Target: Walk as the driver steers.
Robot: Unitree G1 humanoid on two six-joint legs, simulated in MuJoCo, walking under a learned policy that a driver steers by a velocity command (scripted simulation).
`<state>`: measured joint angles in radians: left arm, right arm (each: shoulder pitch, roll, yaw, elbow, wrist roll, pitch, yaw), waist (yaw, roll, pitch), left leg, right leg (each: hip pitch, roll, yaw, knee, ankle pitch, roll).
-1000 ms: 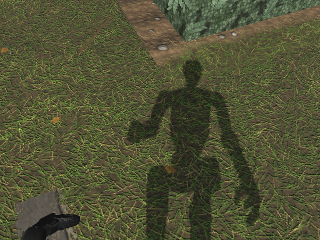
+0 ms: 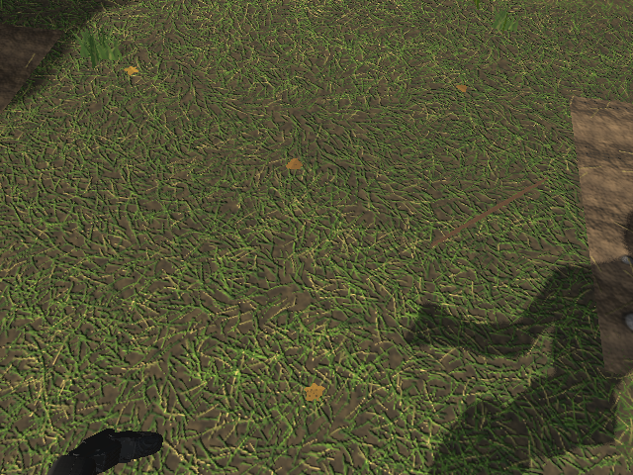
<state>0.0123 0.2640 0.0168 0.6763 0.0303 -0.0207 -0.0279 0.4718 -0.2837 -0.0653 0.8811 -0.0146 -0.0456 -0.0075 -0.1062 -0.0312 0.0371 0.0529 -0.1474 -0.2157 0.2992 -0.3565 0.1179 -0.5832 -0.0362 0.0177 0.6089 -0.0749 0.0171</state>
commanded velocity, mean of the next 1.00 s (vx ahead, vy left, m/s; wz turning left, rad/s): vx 0.50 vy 0.00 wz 0.51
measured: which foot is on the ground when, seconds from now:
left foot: down 0.00-0.06, up 0.08-0.54, down 0.56-1.00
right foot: up 0.00-0.02, down 0.04-0.58, up 0.60-1.00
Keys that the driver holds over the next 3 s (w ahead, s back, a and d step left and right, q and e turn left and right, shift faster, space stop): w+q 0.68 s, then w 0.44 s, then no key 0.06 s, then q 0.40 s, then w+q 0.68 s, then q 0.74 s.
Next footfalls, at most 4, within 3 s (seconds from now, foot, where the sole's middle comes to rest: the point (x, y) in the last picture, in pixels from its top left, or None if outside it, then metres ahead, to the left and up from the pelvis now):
0.04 right None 0.20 -0.12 -0.77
0.56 left None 0.43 0.14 -0.77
1.12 right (219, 334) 0.79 0.16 -0.77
1.62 left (123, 352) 0.77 0.37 -0.77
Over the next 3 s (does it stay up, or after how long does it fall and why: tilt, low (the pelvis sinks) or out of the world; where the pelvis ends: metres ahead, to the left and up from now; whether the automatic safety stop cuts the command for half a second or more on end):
stays up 0.97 0.54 0.01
